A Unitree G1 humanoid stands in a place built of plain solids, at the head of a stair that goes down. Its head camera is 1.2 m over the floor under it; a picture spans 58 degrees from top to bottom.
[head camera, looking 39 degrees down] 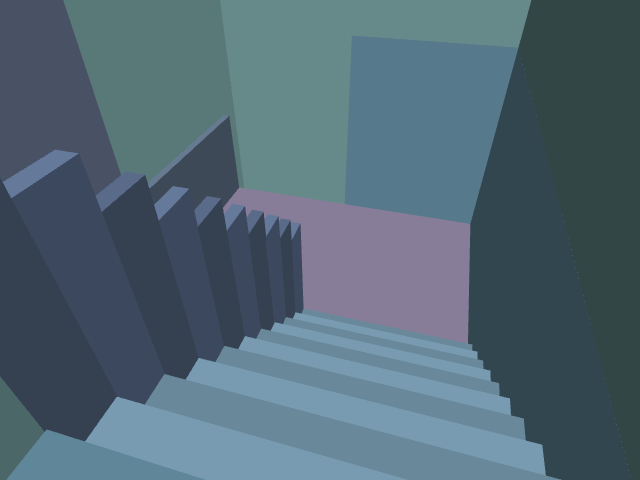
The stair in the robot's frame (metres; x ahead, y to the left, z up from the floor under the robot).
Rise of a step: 0.19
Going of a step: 0.23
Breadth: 1.57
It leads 16 degrees to the right of straight ahead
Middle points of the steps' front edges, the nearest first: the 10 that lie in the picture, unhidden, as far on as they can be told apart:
0.63 -0.04 -0.19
0.85 -0.10 -0.39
1.07 -0.16 -0.58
1.30 -0.23 -0.78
1.52 -0.29 -0.97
1.74 -0.35 -1.17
1.96 -0.41 -1.36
2.18 -0.47 -1.56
2.40 -0.54 -1.75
2.62 -0.60 -1.95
